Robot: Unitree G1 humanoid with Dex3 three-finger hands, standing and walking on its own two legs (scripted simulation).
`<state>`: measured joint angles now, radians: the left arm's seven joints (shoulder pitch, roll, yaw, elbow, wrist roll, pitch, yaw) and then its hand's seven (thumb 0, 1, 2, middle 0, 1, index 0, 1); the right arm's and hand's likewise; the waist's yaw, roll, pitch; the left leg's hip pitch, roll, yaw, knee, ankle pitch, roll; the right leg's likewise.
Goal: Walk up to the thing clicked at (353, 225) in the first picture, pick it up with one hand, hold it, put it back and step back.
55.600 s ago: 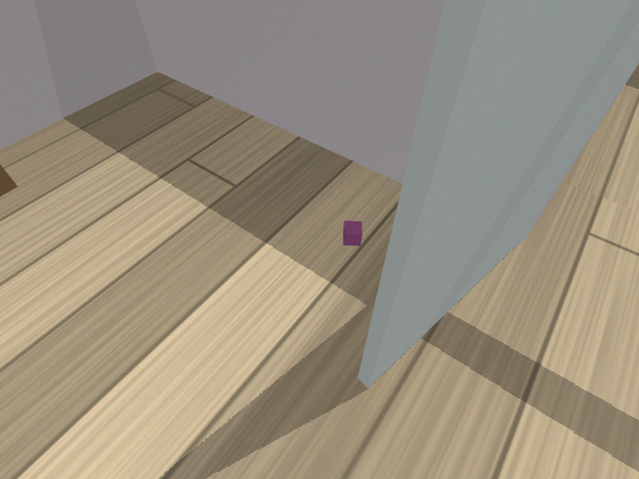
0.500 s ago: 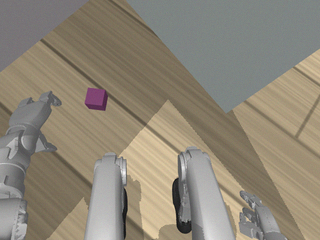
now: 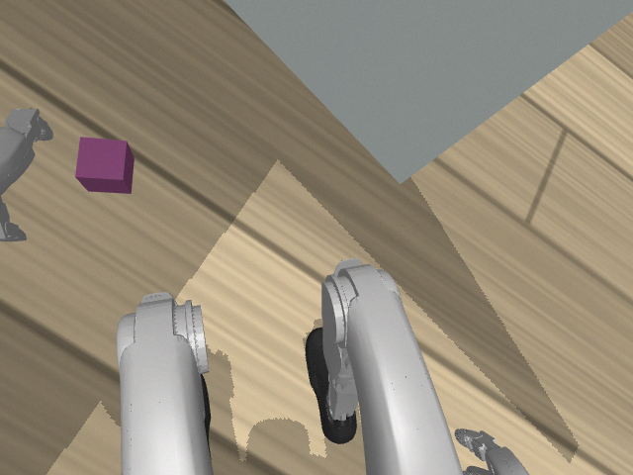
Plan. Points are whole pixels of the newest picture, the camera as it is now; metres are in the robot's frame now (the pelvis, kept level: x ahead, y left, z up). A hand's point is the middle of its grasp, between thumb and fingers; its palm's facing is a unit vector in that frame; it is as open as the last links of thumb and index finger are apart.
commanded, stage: rise first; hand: left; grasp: from above
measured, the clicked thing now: (107, 166) +0.58 +0.24 -0.33
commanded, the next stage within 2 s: approach in 0.72 s
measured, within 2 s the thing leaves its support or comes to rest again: neither
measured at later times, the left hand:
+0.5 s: hand (29, 174) +0.50 +0.30 -0.18, palm faces -0.46 +0.02 -0.89, open 14.2 cm
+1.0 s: hand (57, 165) +0.53 +0.27 -0.21, palm faces -0.48 +0.01 -0.88, open 13.9 cm
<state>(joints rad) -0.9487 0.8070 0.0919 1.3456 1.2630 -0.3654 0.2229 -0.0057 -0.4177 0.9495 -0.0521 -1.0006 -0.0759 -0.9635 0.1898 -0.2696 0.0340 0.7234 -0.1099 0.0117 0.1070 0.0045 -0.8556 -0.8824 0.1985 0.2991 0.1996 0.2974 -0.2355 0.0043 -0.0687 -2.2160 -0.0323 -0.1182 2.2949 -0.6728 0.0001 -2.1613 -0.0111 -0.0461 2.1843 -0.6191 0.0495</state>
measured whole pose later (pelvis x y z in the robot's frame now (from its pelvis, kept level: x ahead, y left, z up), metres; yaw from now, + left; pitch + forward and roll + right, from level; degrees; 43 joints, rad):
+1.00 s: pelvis +0.01 +0.00 -0.03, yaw -3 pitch +34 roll -11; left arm -1.14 0.94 0.02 1.49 1.35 -0.35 0.30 -0.01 -0.46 0.93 -0.07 -1.04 -0.10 -1.00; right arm 0.17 -0.28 0.16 0.67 -0.16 0.03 0.12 0.00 -0.91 -0.89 0.20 0.30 0.20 0.30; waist -0.34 -0.04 0.03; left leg -2.32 -0.03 -0.16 2.42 -0.72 -0.01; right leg -2.26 0.01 -0.08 2.28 -0.64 0.06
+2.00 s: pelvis +0.01 +0.01 -0.03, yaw -5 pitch +35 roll -13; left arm -1.24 0.96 -0.04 1.49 1.35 -0.22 0.28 -0.01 -0.43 0.91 -0.08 -1.10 -0.12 -1.04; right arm 0.16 -0.29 0.20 0.61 -0.14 0.03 0.11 0.00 -0.92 -0.89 0.20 0.30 0.20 0.30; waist -0.39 -0.03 0.02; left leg -2.33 -0.03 -0.17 2.42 -0.70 0.01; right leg -2.26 0.01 -0.09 2.26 -0.62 0.06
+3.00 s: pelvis +0.00 +0.00 -0.04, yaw -6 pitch +32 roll -14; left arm -1.21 1.04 -0.01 1.49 1.34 -0.30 0.30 0.00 -0.44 0.96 -0.08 -1.08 -0.11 -1.04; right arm 0.17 -0.33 0.29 0.56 -0.16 0.01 0.10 0.00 -0.91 -0.89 0.20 0.30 0.20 0.30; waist -0.43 -0.08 0.14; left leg -2.34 -0.02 -0.21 2.45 -0.70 0.00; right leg -2.25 0.02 -0.12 2.27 -0.60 0.06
